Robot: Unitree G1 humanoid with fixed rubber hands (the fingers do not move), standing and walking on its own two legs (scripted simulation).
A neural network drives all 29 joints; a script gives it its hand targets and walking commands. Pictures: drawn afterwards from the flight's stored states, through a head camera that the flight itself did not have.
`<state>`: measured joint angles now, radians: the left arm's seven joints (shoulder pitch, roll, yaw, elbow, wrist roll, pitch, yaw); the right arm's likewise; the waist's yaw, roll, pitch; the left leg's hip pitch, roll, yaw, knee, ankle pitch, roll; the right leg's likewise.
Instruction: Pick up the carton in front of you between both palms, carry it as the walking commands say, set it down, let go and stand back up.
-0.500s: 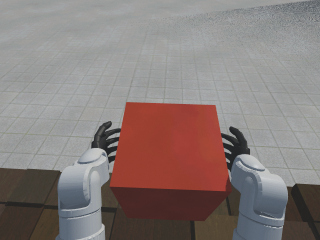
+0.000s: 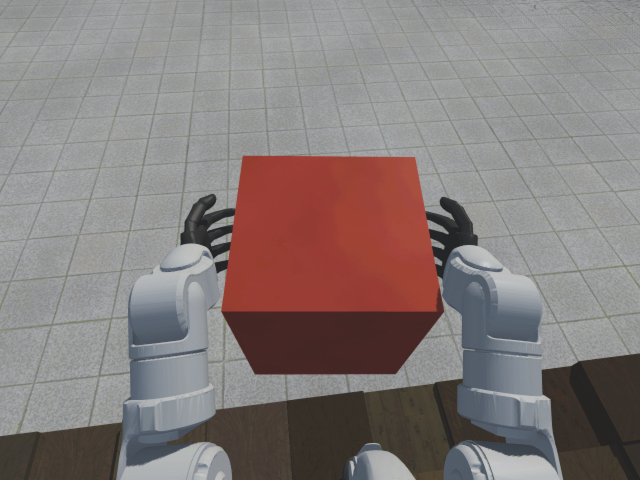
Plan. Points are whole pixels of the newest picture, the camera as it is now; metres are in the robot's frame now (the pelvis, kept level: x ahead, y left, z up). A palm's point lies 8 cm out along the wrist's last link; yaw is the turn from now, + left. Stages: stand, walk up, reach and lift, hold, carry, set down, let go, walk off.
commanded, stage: carry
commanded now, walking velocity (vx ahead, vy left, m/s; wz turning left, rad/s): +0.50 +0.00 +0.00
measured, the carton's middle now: (327, 276) +0.37 -0.03 +0.02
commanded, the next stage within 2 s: none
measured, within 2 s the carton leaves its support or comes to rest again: neither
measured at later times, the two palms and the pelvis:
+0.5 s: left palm (196, 65) +0.71 +0.16 +0.13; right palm (379, 61) +0.72 -0.14 +0.13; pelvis +0.36 -0.01 -0.03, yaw +0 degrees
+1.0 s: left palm (221, 31) +1.03 +0.17 +0.04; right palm (350, 27) +1.04 -0.13 +0.04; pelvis +0.70 +0.01 -0.06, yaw +2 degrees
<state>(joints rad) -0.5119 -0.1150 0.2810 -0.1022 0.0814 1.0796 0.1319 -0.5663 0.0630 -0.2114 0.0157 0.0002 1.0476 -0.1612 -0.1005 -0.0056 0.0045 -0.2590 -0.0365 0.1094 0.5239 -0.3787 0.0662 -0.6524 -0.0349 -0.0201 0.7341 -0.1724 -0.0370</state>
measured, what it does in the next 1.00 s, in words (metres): goes down: right foot, then left foot 0.03 m lower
